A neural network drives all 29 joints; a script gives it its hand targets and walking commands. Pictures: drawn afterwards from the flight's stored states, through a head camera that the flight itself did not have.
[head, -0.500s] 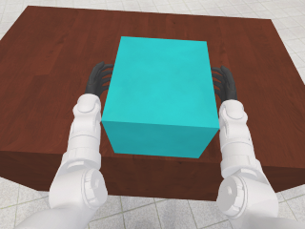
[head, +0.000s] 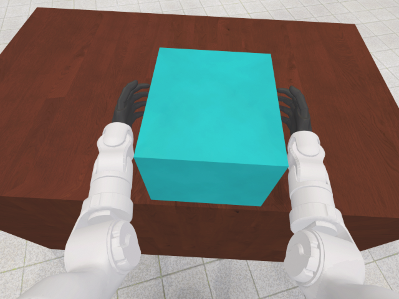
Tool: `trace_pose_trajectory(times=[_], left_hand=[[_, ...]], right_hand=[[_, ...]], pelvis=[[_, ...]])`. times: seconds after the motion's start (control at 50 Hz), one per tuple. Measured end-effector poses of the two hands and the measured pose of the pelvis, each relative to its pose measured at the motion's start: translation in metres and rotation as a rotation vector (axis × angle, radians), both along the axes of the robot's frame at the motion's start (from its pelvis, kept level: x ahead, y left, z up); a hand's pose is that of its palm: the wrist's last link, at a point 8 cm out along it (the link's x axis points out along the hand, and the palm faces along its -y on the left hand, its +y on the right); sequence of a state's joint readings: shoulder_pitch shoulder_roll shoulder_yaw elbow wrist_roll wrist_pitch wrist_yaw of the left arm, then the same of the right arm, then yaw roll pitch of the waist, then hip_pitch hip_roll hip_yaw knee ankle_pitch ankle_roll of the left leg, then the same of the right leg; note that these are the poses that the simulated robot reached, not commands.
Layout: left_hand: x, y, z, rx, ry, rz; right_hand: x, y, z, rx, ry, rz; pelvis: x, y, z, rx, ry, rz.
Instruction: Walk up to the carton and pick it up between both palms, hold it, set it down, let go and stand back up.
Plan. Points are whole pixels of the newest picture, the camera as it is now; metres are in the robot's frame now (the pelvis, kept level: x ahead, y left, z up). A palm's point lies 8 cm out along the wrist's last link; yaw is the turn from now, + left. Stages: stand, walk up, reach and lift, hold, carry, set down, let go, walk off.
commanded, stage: reach and lift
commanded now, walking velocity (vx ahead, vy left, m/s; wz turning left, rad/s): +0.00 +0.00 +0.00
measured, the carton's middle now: (210, 127) +0.46 -0.01 +0.03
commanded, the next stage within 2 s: none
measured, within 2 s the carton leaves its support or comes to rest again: leaves its support in 0.58 s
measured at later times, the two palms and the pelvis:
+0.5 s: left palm (116, 132) +0.40 +0.17 +0.09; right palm (297, 141) +0.38 -0.17 +0.08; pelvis -0.02 +0.00 +0.00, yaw +1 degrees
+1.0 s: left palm (116, 128) +0.38 +0.16 +0.13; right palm (315, 141) +0.35 -0.19 +0.12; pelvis -0.04 -0.01 +0.00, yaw +0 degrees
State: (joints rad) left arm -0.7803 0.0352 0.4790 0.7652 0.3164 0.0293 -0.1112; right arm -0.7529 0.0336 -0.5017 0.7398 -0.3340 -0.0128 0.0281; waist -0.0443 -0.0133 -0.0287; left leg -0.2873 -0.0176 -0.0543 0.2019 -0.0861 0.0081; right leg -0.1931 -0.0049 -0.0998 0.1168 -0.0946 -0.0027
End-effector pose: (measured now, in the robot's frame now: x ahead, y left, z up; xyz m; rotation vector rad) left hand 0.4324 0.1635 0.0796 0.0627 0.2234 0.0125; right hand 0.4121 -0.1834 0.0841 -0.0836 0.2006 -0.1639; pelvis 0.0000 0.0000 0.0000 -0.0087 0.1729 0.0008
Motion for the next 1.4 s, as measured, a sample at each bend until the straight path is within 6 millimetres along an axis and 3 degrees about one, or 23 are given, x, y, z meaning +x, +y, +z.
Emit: trace_pose_trajectory(times=[0.28,0.56,0.88,1.28,1.4], left_hand=[[-0.012,0.004,0.001,0.008,0.001,0.011],[-0.041,0.006,0.01,0.017,0.017,0.022],[-0.052,-0.011,0.048,-0.001,-0.006,0.005],[-0.065,-0.006,0.051,0.026,-0.004,0.005],[-0.067,-0.01,0.061,0.032,-0.034,0.008]], right_hand=[[-0.01,0.005,-0.001,0.004,-0.009,0.001],[-0.039,0.008,-0.001,0.016,0.002,0.001],[-0.057,-0.007,0.036,0.013,-0.022,-0.02],[-0.069,-0.002,0.034,0.018,-0.014,-0.028],[-0.071,-0.005,0.044,0.014,-0.045,-0.026]], pelvis=[[-0.004,0.001,0.0,-0.004,-0.007,0.006],[-0.02,0.003,0.0,-0.008,-0.053,0.015],[-0.037,-0.005,0.0,-0.007,-0.114,0.0],[-0.028,-0.002,0.0,-0.009,-0.156,0.008],[-0.027,-0.002,0.0,-0.011,-0.163,-0.001]])
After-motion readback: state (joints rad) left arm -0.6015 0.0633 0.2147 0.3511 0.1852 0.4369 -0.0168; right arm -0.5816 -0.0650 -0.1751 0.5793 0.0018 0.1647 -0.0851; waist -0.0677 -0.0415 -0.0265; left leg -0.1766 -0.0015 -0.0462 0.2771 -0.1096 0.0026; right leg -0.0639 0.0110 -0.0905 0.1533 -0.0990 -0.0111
